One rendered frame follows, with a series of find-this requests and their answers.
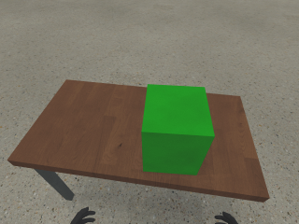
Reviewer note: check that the carton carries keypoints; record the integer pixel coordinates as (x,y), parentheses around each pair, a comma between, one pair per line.
(177,129)

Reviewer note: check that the left robot hand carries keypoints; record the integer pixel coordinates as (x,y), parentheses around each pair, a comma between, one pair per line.
(79,218)

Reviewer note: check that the table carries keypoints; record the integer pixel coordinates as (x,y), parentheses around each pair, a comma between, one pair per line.
(94,129)

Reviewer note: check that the right robot hand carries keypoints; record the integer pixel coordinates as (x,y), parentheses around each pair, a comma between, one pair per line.
(226,217)

